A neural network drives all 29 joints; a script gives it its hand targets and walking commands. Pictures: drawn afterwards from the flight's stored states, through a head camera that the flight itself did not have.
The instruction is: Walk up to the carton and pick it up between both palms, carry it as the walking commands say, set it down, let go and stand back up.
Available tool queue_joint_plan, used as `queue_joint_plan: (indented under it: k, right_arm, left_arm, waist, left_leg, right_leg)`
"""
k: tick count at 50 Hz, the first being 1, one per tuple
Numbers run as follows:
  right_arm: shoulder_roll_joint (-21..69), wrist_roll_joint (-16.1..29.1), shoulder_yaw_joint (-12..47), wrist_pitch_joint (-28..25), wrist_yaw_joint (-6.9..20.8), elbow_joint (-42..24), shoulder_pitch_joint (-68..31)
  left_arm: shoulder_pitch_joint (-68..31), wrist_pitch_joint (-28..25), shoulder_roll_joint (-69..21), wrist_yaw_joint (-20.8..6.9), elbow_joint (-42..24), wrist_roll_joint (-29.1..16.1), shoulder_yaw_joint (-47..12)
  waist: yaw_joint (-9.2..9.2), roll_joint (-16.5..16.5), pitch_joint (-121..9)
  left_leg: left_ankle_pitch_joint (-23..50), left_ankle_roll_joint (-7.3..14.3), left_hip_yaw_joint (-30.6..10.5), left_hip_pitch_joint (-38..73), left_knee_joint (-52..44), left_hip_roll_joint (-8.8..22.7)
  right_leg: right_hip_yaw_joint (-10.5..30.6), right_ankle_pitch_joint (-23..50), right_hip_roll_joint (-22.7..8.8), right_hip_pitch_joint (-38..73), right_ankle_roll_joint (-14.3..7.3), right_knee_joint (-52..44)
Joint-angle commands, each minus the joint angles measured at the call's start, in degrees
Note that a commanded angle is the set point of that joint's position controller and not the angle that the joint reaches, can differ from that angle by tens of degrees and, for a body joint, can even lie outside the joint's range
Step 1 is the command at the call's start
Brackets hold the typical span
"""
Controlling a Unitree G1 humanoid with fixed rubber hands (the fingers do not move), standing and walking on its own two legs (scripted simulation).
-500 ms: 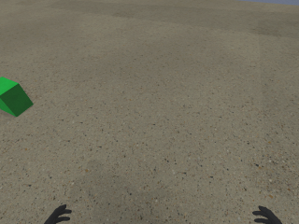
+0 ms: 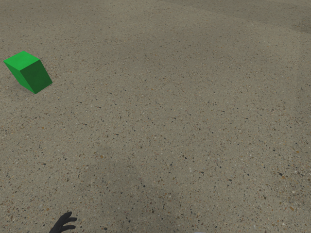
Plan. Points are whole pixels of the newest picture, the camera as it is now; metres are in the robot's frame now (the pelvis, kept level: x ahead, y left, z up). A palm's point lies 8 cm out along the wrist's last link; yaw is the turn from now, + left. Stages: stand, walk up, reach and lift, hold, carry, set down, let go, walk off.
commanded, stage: walk up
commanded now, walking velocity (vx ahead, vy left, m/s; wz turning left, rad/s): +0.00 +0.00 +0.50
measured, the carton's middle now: (29, 72) +1.48 +1.11 -0.62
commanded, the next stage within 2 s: none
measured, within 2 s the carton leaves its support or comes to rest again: neither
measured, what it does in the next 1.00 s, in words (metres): walks ahead, turning left: right foot, then left foot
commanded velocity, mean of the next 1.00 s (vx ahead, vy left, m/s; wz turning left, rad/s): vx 0.40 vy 0.11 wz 0.48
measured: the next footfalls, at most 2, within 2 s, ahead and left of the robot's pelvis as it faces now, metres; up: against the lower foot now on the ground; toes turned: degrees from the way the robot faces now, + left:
right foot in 0.32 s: +0.04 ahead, -0.14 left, +0.00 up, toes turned +6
left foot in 0.70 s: +0.21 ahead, +0.28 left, +0.00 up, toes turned +24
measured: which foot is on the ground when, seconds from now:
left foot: down 0.00-0.30, up 0.32-0.68, down 0.70-1.00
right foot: up 0.00-0.30, down 0.32-0.70, up 0.72-1.00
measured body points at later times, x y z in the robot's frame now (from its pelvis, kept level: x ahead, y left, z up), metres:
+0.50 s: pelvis +0.06 +0.01 +0.02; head +0.07 -0.02 +0.47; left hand -0.07 +0.30 -0.08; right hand +0.28 -0.21 -0.10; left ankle +0.06 +0.19 -0.62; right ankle +0.00 -0.15 -0.72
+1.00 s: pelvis +0.24 +0.18 +0.03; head +0.27 +0.20 +0.47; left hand +0.29 +0.47 -0.09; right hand +0.34 -0.07 -0.11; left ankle +0.17 +0.26 -0.72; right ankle +0.40 +0.09 -0.67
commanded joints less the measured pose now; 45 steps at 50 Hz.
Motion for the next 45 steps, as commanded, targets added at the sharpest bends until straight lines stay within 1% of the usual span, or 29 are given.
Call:
queue_joint_plan:
  k: [1,2,4,8,9,10,11,13,14,15,16,17,18,20,21,23,26,29,32,34,35,36,37,38,39,40,42,43,45]
  right_arm:
    - [-14.0,-0.3,-2.6,-1.0,-1.3,-3.0,4.1]
    - [-11.7,-0.2,-2.0,-1.1,-1.7,-3.7,1.1]
    - [-9.1,0.0,-1.6,-1.3,-1.8,-4.6,-1.6]
    - [-8.9,-0.2,-2.0,-1.2,-1.5,-3.3,2.0]
    - [-9.0,-0.3,-2.3,-1.1,-1.2,-2.8,2.3]
    - [-9.9,-1.7,-2.8,-0.3,0.5,-3.2,3.5]
    - [-9.8,-1.8,-2.4,0.4,1.5,-4.3,-2.5]
    - [-8.8,-1.9,-2.2,0.7,2.0,-4.9,-8.2]
    - [-8.6,-1.8,-2.2,0.7,2.1,-4.7,-10.1]
    - [-6.1,-1.1,-1.9,0.2,2.1,-4.8,-10.0]
    - [-1.7,-0.1,-1.2,-0.9,2.1,-5.9,-11.3]
    - [-1.6,-0.8,-1.6,-1.3,2.3,-9.5,-11.8]
    - [-3.6,-1.0,-2.4,-1.1,2.9,-9.0,-11.7]
    - [-4.5,-1.2,-3.3,-0.7,4.5,-7.8,-8.8]
    - [-4.5,-1.2,-3.1,-0.2,5.1,-7.2,-8.1]
    - [-3.6,-0.7,-2.4,-0.1,5.2,-7.4,-9.3]
    - [-2.1,0.3,-1.1,-0.4,5.3,-8.9,-14.9]
    - [-0.3,1.2,0.3,-0.7,5.5,-9.8,-19.0]
    - [-0.3,1.3,0.3,-1.3,4.9,-9.3,-17.1]
    - [-2.4,0.5,-1.1,-2.0,3.9,-7.2,-8.3]
    - [-4.8,-0.3,-2.3,-2.6,3.3,-5.4,-1.3]
    - [-8.7,-0.9,-3.7,-3.4,2.5,-2.5,9.0]
    - [-16.6,-0.8,-5.7,-3.9,0.6,-2.3,16.8]
    - [-14.8,-0.3,-4.7,-4.3,-0.4,-2.0,16.7]
    - [-11.7,-0.2,-3.8,-4.8,-0.7,-2.5,11.7]
    - [-8.6,-0.1,-3.0,-5.4,-0.8,-3.3,5.8]
    - [-5.8,0.3,-1.9,-6.4,-0.7,-3.1,0.6]
    - [-5.5,0.4,-1.6,-6.9,-0.6,-2.2,1.3]
    - [-4.8,0.3,-1.5,-7.6,-0.4,-0.5,3.7]
  left_arm:
    - [-4.9,-0.5,5.7,0.3,-7.2,-0.6,1.7]
    - [-2.5,-0.8,4.7,0.2,-6.1,-0.6,1.3]
    - [0.6,-1.1,4.1,-0.1,-4.7,-0.4,1.2]
    - [-1.5,-0.5,3.2,-0.1,-6.0,-0.6,1.2]
    - [-1.8,-0.9,3.2,-0.2,-6.4,-0.6,1.1]
    - [2.1,-1.3,3.9,-0.3,-4.3,0.1,1.1]
    - [2.7,-1.3,4.2,-0.4,-3.0,0.1,1.2]
    - [8.1,-2.3,2.8,0.4,-1.3,-0.5,0.9]
    - [14.5,-3.1,2.8,1.0,0.4,-0.6,1.0]
    - [21.5,-3.9,4.4,1.8,2.9,-0.7,1.7]
    - [23.8,-4.4,9.4,2.7,3.7,-0.8,2.8]
    - [20.1,-4.6,14.1,3.4,2.3,-0.8,4.1]
    - [17.5,-4.8,13.7,3.3,2.3,-1.0,4.1]
    - [13.9,-5.6,9.0,2.2,1.8,-1.5,3.0]
    - [14.1,-6.0,7.2,1.9,1.4,-1.7,2.4]
    - [18.1,-6.5,5.3,0.8,2.1,-1.5,1.8]
    - [23.7,-6.8,5.9,0.0,3.2,-0.8,2.3]
    - [26.2,-6.8,6.4,-0.6,3.3,-0.7,2.6]
    - [24.3,-6.9,7.9,-0.9,2.2,-1.0,2.8]
    - [23.4,-6.7,10.0,-0.9,1.5,-1.1,3.5]
    - [22.2,-6.4,9.9,-1.0,0.7,-1.2,3.4]
    - [19.6,-6.3,6.7,-1.1,-1.2,-1.0,2.5]
    - [17.1,-7.2,1.6,-1.9,-6.6,-0.5,1.1]
    - [12.6,-7.6,2.8,-1.8,-6.4,-0.6,1.4]
    - [10.9,-7.9,2.1,-2.2,-6.4,-0.4,1.0]
    - [12.8,-7.9,0.8,-2.4,-4.8,-0.3,0.6]
    - [15.8,-7.0,-0.3,-2.8,-2.8,0.5,0.7]
    - [15.7,-6.4,-0.6,-2.9,-2.7,0.9,0.8]
    - [11.7,-5.6,-1.2,-3.2,-3.2,1.0,1.0]
  waist:
    - [-0.93,10.4,-6.4]
    - [0.34,7.5,-6.1]
    - [1.23,7.6,-8.2]
    - [-0.57,7.6,-9.6]
    - [-0.92,8.0,-9.5]
    - [-1.37,15.0,-12.2]
    - [0.80,17.6,-9.3]
    - [3.43,13.7,-5.6]
    - [6.21,10.1,-6.0]
    - [8.90,2.7,-7.5]
    - [10.27,-10.7,-4.3]
    - [9.02,-9.4,-2.9]
    - [6.54,-5.0,-1.0]
    - [3.23,-5.1,1.7]
    - [2.81,-6.1,1.5]
    - [3.40,-7.6,2.1]
    - [5.89,-9.6,5.0]
    - [6.50,-11.3,5.6]
    - [4.46,-12.8,2.9]
    - [2.22,-12.4,-3.7]
    - [-0.46,-9.5,-8.6]
    - [-4.51,-2.3,-14.1]
    - [-6.05,17.6,-21.3]
    - [-4.75,9.7,-20.9]
    - [-2.71,7.0,-17.0]
    - [-0.06,4.7,-12.8]
    - [2.68,7.7,-9.5]
    - [3.05,9.1,-8.5]
    - [2.42,8.6,-5.3]
  left_leg:
    - [14.2,9.1,-35.6,10.0,-23.5,21.2]
    - [14.4,7.8,-30.0,10.0,-21.8,18.6]
    - [18.4,6.1,-23.1,10.8,-20.1,13.6]
    - [18.2,5.6,-21.7,14.5,-19.8,11.6]
    - [12.9,5.7,-22.3,13.8,-20.7,11.1]
    - [-13.4,5.3,-19.8,11.0,-26.5,8.2]
    - [-21.5,3.3,-19.1,2.4,-29.2,5.8]
    - [-18.3,1.2,-18.6,-7.3,-27.8,3.1]
    - [-16.5,-0.7,-16.4,-11.8,-22.8,1.7]
    - [-13.9,-2.0,-13.4,-17.7,-11.2,-1.6]
    - [-11.0,-0.7,-10.9,-26.8,10.9,-4.6]
    - [-7.6,-3.1,-9.4,-32.6,20.8,0.5]
    - [-2.9,-3.5,-11.3,-31.8,25.4,4.0]
    - [4.0,-4.9,-9.2,-27.8,30.0,4.2]
    - [6.8,-5.7,-7.2,-25.5,31.4,3.7]
    - [9.2,-6.1,-5.0,-23.3,29.8,3.8]
    - [7.8,-6.8,-1.3,-23.4,19.8,4.2]
    - [7.7,-6.2,1.9,-16.8,8.3,3.9]
    - [4.3,-3.7,5.2,-6.1,-0.1,2.0]
    - [0.9,-1.9,7.9,3.4,-3.3,-1.2]
    - [1.1,0.1,7.4,13.6,-7.1,-2.2]
    - [-0.5,3.5,-4.4,31.2,-8.1,3.8]
    - [-9.2,8.3,-38.3,40.5,-19.2,24.4]
    - [-10.0,7.4,-41.2,36.3,-22.4,25.1]
    - [-7.8,6.6,-35.9,28.5,-22.7,22.4]
    - [-3.0,6.1,-29.3,20.7,-22.5,19.5]
    - [1.7,5.2,-21.0,10.2,-23.2,14.8]
    - [4.6,5.6,-19.6,8.2,-24.2,14.2]
    - [7.4,6.2,-18.4,7.1,-26.6,14.0]
  right_leg:
    - [9.4,-4.2,1.3,-14.8,-0.7,18.3]
    - [9.5,-0.7,0.2,-14.8,-0.6,18.4]
    - [8.2,2.8,0.4,-12.3,0.2,16.8]
    - [6.5,3.8,0.7,-11.6,0.9,6.1]
    - [5.9,4.0,1.0,-10.7,0.9,3.7]
    - [0.3,3.3,3.0,-3.1,1.2,0.1]
    - [-2.9,1.9,4.8,3.2,2.6,-2.6]
    - [-4.9,2.8,5.2,14.5,2.6,-12.9]
    - [-5.3,7.2,4.6,24.3,1.2,-23.0]
    - [1.7,7.2,-1.7,34.1,-0.1,-31.0]
    - [22.7,-2.9,-17.8,33.9,-1.4,-36.3]
    - [36.6,-13.6,-29.2,26.2,-5.8,-39.9]
    - [35.3,-15.3,-28.3,22.0,-7.6,-40.9]
    - [21.4,-6.9,-20.7,15.3,-4.3,-38.0]
    - [15.2,-1.4,-17.2,13.9,-3.0,-36.4]
    - [8.9,7.3,-14.2,12.3,-2.5,-36.5]
    - [3.6,18.9,-14.6,15.3,-3.4,-37.0]
    - [-2.3,26.9,-14.7,15.0,-3.3,-36.2]
    - [-7.1,38.1,-15.0,13.5,-2.7,-31.1]
    - [-7.8,48.5,-15.1,15.0,-3.0,-17.7]
    - [-9.3,48.6,-12.8,11.2,-2.2,-4.9]
    - [-8.2,23.6,-7.6,-6.2,-1.5,15.3]
    - [-3.6,-4.5,1.9,-25.7,-0.9,31.2]
    - [4.8,-3.4,-1.6,-27.0,-2.9,35.8]
    - [6.0,1.7,-3.9,-25.6,-3.6,33.5]
    - [6.3,6.2,-6.0,-22.3,-3.0,29.7]
    - [5.4,7.7,-6.3,-14.0,-1.0,22.7]
    - [4.2,8.3,-5.3,-12.1,-0.4,20.1]
    - [3.2,10.5,-4.4,-12.6,0.6,14.0]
